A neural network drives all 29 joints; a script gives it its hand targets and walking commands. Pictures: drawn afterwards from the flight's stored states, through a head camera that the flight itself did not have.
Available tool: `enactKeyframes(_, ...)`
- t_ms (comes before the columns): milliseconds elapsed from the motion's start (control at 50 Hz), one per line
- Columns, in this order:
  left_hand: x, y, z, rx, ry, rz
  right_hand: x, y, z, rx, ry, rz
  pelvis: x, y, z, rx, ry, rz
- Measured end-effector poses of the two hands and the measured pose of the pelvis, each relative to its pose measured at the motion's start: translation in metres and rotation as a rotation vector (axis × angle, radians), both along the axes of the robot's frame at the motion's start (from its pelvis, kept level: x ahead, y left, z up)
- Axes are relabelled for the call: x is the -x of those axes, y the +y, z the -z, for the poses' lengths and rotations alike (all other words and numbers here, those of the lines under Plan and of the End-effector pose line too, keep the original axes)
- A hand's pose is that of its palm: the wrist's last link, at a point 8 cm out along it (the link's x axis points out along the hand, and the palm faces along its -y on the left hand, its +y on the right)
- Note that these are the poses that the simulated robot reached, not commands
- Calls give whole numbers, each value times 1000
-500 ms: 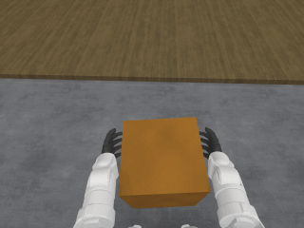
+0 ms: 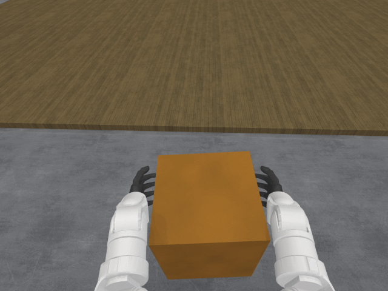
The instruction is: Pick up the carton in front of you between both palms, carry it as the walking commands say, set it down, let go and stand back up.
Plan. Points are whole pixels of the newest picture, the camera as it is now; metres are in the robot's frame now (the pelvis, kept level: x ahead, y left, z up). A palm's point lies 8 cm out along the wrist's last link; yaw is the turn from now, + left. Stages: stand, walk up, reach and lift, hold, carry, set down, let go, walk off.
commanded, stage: reach and lift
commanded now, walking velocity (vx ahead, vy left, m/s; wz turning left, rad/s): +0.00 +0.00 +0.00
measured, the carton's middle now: (206, 218) +0.29 +0.00 -0.05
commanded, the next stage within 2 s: hold in 0.76 s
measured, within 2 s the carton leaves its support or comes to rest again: neither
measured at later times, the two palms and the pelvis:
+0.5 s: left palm (138, 191) +0.31 +0.15 +0.04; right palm (274, 191) +0.30 -0.15 +0.04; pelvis +0.02 +0.00 +0.01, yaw +0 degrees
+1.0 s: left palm (135, 188) +0.30 +0.15 +0.06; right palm (277, 188) +0.30 -0.15 +0.06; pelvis +0.01 +0.00 +0.01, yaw +0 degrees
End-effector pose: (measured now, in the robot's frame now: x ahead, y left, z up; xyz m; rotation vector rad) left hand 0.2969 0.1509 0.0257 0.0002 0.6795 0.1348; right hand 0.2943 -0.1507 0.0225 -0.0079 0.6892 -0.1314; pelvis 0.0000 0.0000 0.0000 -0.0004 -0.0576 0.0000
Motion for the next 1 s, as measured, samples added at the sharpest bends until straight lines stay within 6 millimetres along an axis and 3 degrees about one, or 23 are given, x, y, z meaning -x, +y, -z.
enactKeyframes(160, -4, 0, -5, 1, -14, -3, -4, 0, -5, -1, -14, 0, 1, -1, -1, 0, -4, 1)
enactKeyframes(640, -10, 0, -15, -26, -10, 21, -9, 0, -16, 27, -8, -17, -19, 0, -7, 0, -21, -1)
enactKeyframes(1000, -3, 1, -35, -15, -33, 10, -3, 1, -35, 16, -30, -11, -14, 0, -8, -1, -62, 0)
